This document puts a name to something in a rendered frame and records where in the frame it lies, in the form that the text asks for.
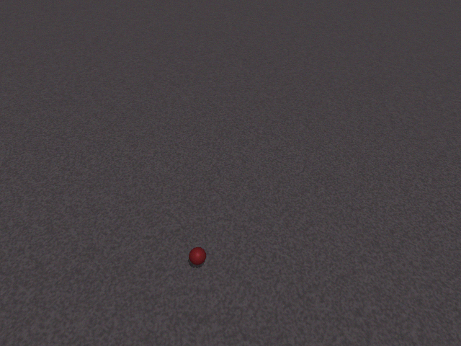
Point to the ball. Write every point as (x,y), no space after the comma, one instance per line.
(197,256)

